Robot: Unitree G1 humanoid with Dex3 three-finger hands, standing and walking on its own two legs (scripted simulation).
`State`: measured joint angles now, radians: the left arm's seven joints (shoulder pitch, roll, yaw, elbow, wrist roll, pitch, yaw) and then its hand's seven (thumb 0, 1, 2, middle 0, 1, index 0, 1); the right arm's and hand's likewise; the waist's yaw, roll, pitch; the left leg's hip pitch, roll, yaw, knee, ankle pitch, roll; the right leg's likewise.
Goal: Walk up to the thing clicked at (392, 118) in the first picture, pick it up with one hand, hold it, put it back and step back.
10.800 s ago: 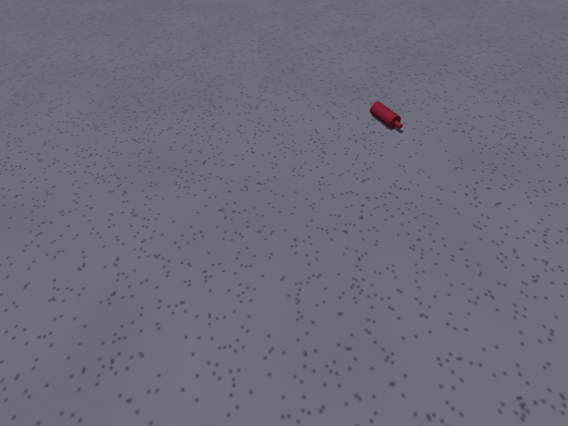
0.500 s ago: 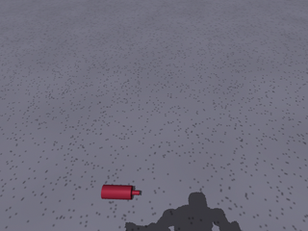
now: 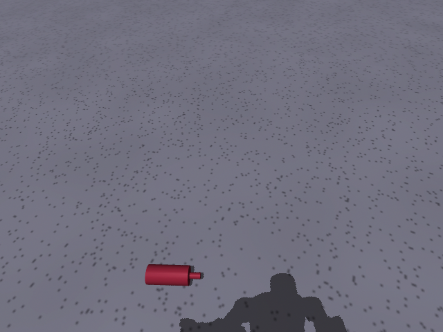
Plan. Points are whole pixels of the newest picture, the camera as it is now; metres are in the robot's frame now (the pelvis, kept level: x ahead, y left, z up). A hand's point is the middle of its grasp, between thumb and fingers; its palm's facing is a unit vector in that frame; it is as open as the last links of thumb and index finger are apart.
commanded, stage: stand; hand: left
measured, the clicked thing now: (174, 275) +0.49 +0.26 -0.74
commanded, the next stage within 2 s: walk up in 0.84 s
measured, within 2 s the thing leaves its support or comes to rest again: neither
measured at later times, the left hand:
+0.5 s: hand out of the picture +0.08 +0.25 -0.16, palm faces -0.03 -0.94 -0.34, open 7.4 cm
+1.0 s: hand out of the picture +0.06 +0.28 -0.16, palm faces +0.01 -0.93 -0.37, open 7.4 cm
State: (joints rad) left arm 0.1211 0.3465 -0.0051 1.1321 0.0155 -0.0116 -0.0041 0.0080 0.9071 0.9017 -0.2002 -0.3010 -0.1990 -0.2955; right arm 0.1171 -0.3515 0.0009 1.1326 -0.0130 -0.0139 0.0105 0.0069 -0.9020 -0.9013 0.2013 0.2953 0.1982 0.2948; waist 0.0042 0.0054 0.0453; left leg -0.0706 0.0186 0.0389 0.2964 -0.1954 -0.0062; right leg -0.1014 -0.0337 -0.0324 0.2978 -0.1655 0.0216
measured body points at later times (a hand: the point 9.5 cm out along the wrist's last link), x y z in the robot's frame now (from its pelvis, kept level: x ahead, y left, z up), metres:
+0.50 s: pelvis +0.00 +0.00 +0.00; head +0.01 +0.00 +0.45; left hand +0.08 +0.30 -0.13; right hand +0.08 -0.30 -0.13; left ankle -0.02 +0.12 -0.75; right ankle +0.00 -0.13 -0.75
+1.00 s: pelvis +0.01 +0.01 -0.01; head +0.01 +0.01 +0.44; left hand +0.06 +0.32 -0.13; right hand +0.07 -0.30 -0.14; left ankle -0.02 +0.12 -0.74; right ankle +0.00 -0.13 -0.75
